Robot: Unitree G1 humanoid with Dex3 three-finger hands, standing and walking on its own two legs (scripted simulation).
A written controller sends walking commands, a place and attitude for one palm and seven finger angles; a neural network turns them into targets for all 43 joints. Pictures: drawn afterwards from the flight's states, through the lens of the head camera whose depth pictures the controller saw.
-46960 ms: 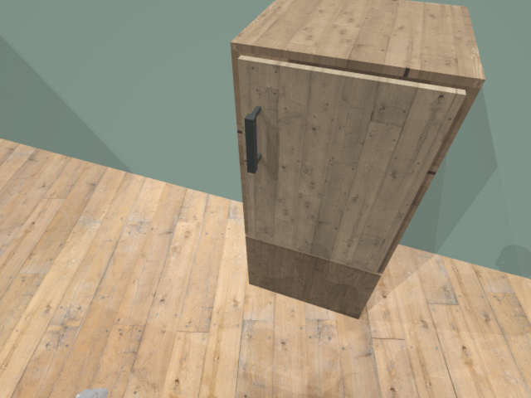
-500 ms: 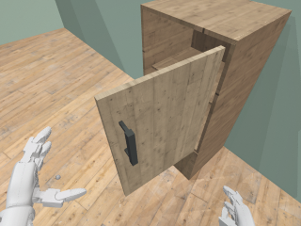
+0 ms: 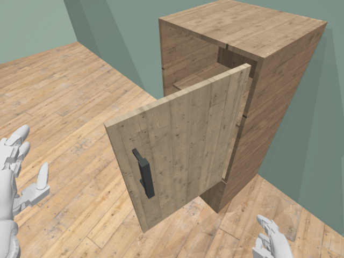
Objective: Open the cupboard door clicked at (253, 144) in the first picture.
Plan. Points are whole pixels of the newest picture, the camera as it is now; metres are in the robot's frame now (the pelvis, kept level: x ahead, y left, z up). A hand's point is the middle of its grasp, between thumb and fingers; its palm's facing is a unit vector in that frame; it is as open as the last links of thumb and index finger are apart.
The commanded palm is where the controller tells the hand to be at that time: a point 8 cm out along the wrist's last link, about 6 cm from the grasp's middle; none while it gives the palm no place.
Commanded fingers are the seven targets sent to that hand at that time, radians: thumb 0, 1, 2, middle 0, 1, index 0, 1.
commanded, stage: draw the hand back to the body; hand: left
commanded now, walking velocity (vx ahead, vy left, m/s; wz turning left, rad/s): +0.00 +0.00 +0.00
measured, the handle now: (143, 174) +0.31 +0.12 +0.03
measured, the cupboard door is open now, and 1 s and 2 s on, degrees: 83 83 83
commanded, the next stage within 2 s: step back with the hand held close in 0.34 s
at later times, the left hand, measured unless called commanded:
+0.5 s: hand (41, 193) +0.17 +0.26 +0.15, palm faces +0.46 -0.80 -0.39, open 7.4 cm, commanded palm +0.12 +0.29 +0.17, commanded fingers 0.00 0.90 0.90 -0.20 -0.30 -0.20 -0.30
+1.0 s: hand (13, 221) +0.12 +0.27 +0.15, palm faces +0.39 -0.77 -0.50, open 7.4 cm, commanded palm +0.06 +0.31 +0.17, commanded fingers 0.00 0.90 0.90 -0.20 -0.30 -0.20 -0.30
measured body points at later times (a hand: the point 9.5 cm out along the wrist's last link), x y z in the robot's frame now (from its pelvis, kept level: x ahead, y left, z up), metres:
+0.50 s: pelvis -0.02 -0.01 +0.00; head -0.04 -0.03 +0.45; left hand +0.14 +0.30 +0.17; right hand +0.16 -0.23 -0.09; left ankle -0.05 +0.11 -0.74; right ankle -0.01 -0.12 -0.74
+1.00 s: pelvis -0.08 +0.02 -0.01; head -0.07 +0.02 +0.44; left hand +0.10 +0.31 +0.18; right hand +0.09 -0.23 -0.09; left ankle -0.05 +0.11 -0.74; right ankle -0.01 -0.12 -0.74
